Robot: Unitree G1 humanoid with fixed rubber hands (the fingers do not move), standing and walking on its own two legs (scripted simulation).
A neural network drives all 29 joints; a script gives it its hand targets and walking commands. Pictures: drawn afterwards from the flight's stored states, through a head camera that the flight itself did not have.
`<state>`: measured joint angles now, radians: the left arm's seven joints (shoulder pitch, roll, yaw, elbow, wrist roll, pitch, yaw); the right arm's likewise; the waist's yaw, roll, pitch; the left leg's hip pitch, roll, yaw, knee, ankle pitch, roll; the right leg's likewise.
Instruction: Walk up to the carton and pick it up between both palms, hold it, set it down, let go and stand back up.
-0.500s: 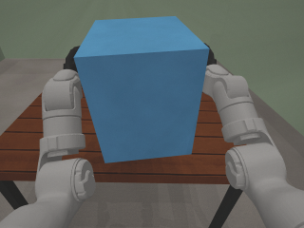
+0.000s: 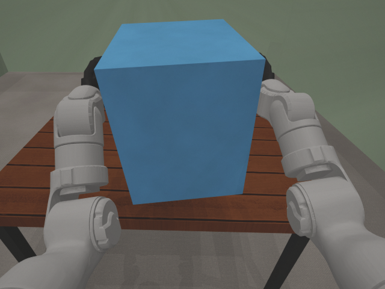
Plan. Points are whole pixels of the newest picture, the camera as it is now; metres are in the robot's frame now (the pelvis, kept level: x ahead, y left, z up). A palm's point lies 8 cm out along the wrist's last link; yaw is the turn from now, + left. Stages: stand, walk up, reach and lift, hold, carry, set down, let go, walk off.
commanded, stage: hold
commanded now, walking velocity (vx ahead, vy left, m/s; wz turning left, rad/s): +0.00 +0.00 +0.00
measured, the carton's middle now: (180, 106) +0.41 +0.00 +0.24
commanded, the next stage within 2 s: none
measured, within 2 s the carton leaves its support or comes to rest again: neither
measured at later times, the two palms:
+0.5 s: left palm (94, 98) +0.37 +0.16 +0.28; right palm (263, 92) +0.37 -0.16 +0.29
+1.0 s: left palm (92, 95) +0.37 +0.16 +0.28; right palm (261, 90) +0.37 -0.16 +0.29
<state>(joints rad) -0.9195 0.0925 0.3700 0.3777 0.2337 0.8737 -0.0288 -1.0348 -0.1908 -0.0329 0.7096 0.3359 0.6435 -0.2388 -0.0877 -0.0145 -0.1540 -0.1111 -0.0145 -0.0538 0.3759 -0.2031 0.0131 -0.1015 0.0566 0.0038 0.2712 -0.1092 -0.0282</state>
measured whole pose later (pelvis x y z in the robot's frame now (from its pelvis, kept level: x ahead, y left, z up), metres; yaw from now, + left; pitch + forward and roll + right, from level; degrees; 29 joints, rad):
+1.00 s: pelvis +0.00 +0.00 +0.00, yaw +1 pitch -3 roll -1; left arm -0.91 0.10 0.36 0.37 0.23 0.88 -0.03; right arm -1.03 -0.18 -0.04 0.70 0.34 0.65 -0.24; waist -0.10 -0.01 -0.16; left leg -0.12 -0.02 -0.06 0.38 -0.20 0.01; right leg -0.10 0.06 0.00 0.27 -0.11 -0.03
